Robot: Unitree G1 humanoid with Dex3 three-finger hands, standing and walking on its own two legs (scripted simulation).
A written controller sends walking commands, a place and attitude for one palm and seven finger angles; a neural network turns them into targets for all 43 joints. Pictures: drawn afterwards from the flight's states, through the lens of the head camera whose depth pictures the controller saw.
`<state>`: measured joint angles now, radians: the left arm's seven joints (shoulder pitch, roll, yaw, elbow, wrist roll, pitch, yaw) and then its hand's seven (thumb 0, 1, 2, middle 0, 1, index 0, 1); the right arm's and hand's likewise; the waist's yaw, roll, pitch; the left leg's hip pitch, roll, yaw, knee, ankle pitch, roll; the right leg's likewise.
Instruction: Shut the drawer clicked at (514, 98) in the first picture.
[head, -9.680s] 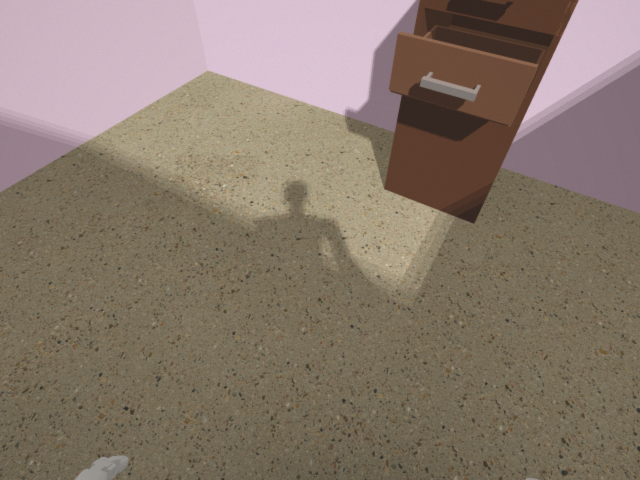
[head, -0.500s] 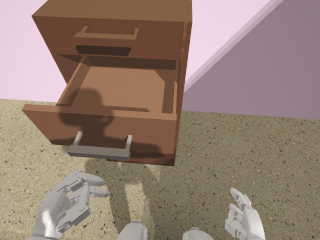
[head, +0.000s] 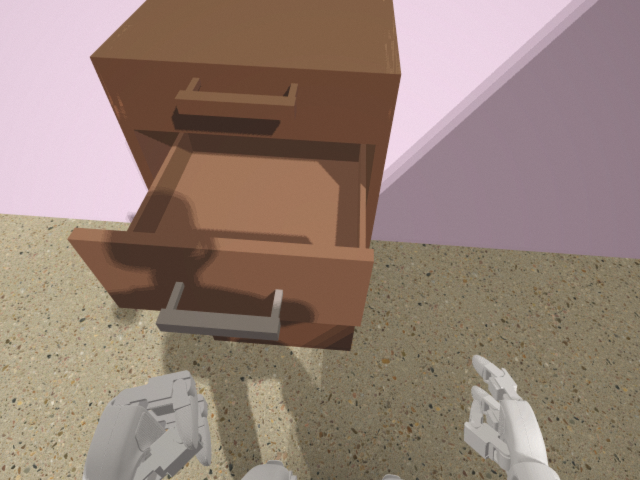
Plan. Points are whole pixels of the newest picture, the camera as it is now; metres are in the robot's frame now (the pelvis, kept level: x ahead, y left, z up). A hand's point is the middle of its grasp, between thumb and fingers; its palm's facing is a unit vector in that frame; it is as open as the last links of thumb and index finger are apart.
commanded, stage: raise the hand and make a fist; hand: left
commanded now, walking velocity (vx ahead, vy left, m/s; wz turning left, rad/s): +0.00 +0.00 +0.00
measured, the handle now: (223, 309) +0.33 +0.16 +0.00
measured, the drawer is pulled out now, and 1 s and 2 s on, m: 0.23 0.23 0.23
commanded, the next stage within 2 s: bring the fist close to the handle in 0.66 s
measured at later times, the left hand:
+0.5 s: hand (204, 432) +0.16 +0.12 +0.10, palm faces -0.01 -1.00 -0.02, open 3.3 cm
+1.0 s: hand (210, 432) +0.17 +0.12 +0.08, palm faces -0.01 -1.00 -0.02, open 3.3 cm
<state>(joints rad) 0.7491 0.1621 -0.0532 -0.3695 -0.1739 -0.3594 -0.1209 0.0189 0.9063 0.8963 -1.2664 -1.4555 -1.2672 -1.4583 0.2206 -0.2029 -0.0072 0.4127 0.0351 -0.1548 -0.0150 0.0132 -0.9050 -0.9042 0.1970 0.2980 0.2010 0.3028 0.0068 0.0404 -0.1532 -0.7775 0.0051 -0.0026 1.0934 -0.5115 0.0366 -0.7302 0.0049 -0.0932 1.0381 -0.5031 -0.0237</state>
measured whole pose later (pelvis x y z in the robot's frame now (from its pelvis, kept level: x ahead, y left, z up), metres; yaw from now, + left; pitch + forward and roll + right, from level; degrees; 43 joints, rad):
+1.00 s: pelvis +0.01 -0.01 +0.00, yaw +0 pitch +12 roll -2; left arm 0.73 0.17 -0.04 -0.33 -0.17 -0.36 -0.13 0.02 0.90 0.90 -1.40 -1.60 -1.40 -1.60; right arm 0.24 -0.21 0.00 0.41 0.03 -0.12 -0.02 0.01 -0.90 -0.90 0.20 0.30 0.20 0.30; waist 0.01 0.04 -0.15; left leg -0.78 0.01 -0.02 1.10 -0.52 0.02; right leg -0.74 0.01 -0.11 1.05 -0.52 -0.04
